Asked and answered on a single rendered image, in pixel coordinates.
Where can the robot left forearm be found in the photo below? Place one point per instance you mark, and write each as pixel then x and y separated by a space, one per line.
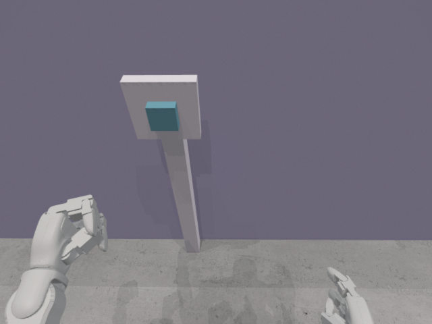
pixel 40 298

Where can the panel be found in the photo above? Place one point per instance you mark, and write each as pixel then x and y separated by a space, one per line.
pixel 182 89

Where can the left robot hand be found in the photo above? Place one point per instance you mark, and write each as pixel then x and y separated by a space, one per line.
pixel 50 245

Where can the button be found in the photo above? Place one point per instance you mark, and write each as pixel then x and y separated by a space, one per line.
pixel 162 116

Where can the right robot hand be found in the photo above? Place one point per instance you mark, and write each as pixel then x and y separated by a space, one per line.
pixel 353 309

